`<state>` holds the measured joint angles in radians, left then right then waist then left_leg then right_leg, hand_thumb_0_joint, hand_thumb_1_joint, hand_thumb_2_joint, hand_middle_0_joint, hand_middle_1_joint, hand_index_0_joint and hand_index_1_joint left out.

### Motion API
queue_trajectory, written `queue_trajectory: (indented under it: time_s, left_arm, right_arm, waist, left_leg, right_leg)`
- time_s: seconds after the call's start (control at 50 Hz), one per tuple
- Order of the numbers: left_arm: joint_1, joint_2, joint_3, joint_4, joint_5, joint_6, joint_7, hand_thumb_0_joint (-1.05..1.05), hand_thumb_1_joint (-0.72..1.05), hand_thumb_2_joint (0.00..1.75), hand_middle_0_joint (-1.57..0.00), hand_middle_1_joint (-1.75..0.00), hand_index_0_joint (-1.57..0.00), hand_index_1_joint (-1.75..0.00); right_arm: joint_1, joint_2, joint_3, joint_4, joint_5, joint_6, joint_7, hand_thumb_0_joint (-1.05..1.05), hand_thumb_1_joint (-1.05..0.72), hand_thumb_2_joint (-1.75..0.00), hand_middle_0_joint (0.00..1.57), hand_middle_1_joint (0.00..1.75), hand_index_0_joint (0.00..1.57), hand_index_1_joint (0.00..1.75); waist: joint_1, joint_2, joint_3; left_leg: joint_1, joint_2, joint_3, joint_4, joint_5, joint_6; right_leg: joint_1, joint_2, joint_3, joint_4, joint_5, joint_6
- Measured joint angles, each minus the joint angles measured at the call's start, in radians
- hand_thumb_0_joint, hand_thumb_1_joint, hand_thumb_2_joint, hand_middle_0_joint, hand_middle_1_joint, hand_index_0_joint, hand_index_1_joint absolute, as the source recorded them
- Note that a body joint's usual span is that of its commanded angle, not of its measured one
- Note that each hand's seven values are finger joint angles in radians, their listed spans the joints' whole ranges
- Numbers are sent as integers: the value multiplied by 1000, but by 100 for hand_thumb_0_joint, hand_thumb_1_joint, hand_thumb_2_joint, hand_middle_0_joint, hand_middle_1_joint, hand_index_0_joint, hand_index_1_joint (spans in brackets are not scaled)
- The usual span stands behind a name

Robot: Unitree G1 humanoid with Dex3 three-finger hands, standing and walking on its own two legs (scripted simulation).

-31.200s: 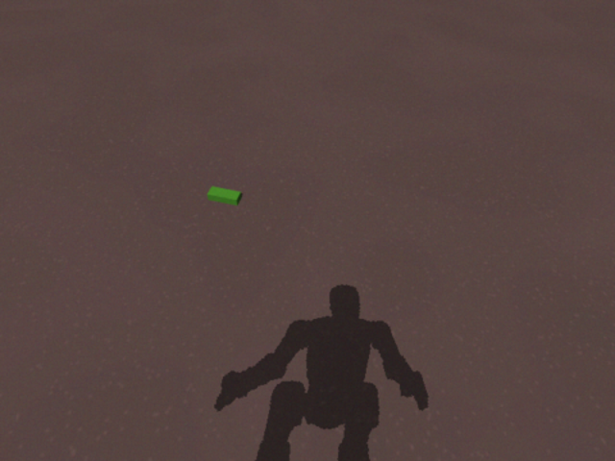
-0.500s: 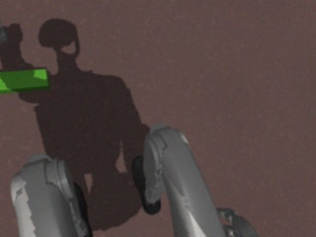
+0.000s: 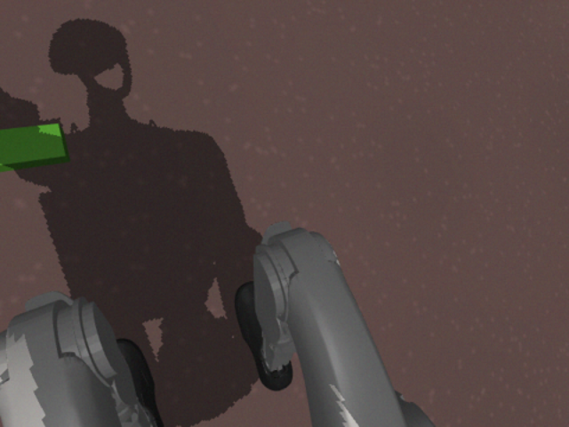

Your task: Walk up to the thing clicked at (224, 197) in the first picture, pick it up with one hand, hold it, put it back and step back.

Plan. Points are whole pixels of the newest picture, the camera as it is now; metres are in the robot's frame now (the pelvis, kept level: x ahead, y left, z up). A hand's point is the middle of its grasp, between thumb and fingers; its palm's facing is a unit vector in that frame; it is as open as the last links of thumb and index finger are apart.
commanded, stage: home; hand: left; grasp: from above
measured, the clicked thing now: (14, 149) +0.54 +0.24 -0.32
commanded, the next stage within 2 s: none
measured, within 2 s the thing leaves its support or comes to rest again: neither
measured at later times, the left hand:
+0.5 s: hand out of the picture +0.35 +0.29 +0.04, palm faces -0.24 -0.67 -0.70, open 7.5 cm
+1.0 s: hand out of the picture +0.25 +0.22 +0.24, palm faces +0.19 -0.95 -0.25, open 7.4 cm
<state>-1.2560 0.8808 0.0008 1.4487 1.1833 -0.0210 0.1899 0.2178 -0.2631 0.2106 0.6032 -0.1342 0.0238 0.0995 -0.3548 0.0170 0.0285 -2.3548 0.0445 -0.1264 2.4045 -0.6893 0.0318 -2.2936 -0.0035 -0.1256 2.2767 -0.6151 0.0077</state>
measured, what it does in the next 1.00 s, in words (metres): rises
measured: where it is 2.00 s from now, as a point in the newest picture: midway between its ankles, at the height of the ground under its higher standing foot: (209, 386)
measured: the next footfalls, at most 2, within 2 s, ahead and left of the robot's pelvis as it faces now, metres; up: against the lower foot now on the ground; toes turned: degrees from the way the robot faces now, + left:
none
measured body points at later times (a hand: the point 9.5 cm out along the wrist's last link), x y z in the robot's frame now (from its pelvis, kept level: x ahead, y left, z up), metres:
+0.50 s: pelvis +0.00 +0.01 +0.15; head +0.17 +0.06 +0.56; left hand +0.36 +0.32 +0.08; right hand +0.18 -0.25 +0.04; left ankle +0.07 +0.12 -0.30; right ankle +0.11 -0.11 -0.30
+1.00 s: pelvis +0.05 +0.00 +0.33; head +0.12 +0.02 +0.77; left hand +0.24 +0.27 +0.26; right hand +0.24 -0.23 +0.24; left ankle +0.07 +0.12 -0.30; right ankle +0.11 -0.11 -0.30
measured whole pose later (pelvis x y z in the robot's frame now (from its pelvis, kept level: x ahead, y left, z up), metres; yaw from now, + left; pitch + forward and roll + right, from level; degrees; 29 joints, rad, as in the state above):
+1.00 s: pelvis +0.05 +0.00 +0.33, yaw +10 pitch +18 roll -3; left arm 0.16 0.24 0.05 0.22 -0.04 0.35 0.09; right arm 0.22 -0.23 0.04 0.59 0.05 -0.11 -0.13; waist -0.08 0.04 -0.16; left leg -1.05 0.04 -0.05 1.26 -0.53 -0.01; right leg -1.01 0.00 -0.08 1.20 -0.50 -0.01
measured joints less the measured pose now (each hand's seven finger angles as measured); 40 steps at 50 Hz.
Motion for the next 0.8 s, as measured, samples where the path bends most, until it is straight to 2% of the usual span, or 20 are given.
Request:
queue_trajectory:
  time_s: [0.08,0.14,0.2,0.26,0.34,0.42,0.48,0.56,0.68,0.8]
  left_arm:
    - [84,-27,18,-137,-51,-22,-90,0,-11,88,-26,-67,-25,-68]
    - [216,-84,45,-318,-124,-32,-142,0,4,89,-25,-60,-24,-61]
    - [374,-165,69,-506,-234,-22,-171,0,22,90,-24,-52,-23,-53]
    - [496,-229,68,-631,-349,12,-171,0,42,90,-23,-45,-23,-45]
    - [615,-282,48,-717,-476,72,-160,0,64,90,-23,-38,-23,-38]
    - [714,-328,8,-767,-600,136,-163,0,78,90,-22,-34,-22,-34]
    - [792,-371,-15,-804,-691,171,-164,0,83,90,-22,-32,-22,-32]
    - [893,-437,-30,-859,-795,202,-152,1,87,90,-21,-31,-22,-31]
    - [1025,-520,-6,-946,-931,235,-110,1,89,90,-21,-31,-22,-30]
    - [1157,-568,21,-1039,-1066,283,-89,1,90,90,-21,-31,-21,-30]
  right_arm:
    - [18,-16,-27,-33,9,21,5,0,-90,-90,21,30,20,30]
    - [45,-31,-67,-56,29,46,10,0,-90,-90,21,30,20,30]
    - [63,-44,-117,-61,59,74,11,0,-90,-90,21,30,20,30]
    - [45,-51,-159,-35,86,92,-3,0,-90,-90,21,30,20,30]
    - [-7,-50,-203,-12,109,85,-27,0,-91,-90,20,30,20,30]
    - [-57,-43,-224,-12,128,53,-53,0,-91,-90,20,30,20,30]
    - [-85,-31,-222,-16,141,18,-73,0,-91,-90,20,30,20,30]
    - [-105,-10,-206,-21,157,-26,-101,0,-91,-90,20,30,20,30]
    - [-108,26,-182,-22,174,-71,-135,0,-91,-90,20,30,20,30]
    - [-84,45,-173,-17,177,-95,-163,0,-91,-90,21,30,20,30]
  waist:
    - [37,18,1]
    - [78,28,-24]
    - [127,39,-75]
    - [171,36,-127]
    - [218,29,-173]
    - [252,28,-205]
    - [266,29,-220]
    - [273,27,-230]
    - [271,18,-222]
    - [273,15,-205]
  left_leg:
    - [22,-8,-6,-18,-3,-1]
    - [46,-14,-2,-49,-2,-1]
    - [85,-22,11,-97,0,-1]
    - [144,-24,29,-161,5,2]
    - [247,-22,47,-261,19,3]
    - [369,-22,58,-367,32,2]
    - [469,-21,64,-448,40,-2]
    - [603,-22,68,-555,51,-9]
    - [795,-22,73,-710,72,-22]
    - [982,-17,75,-866,100,-31]
  right_leg:
    - [33,-5,-7,-23,-10,1]
    - [61,-11,-4,-50,-16,2]
    - [100,-19,6,-89,-24,2]
    - [153,-22,20,-141,-25,4]
    - [246,-22,35,-230,-13,6]
    - [363,-21,43,-330,0,7]
    - [458,-19,47,-407,8,7]
    - [588,-19,48,-506,16,3]
    - [772,-17,49,-648,31,-8]
    - [952,-10,49,-797,56,-16]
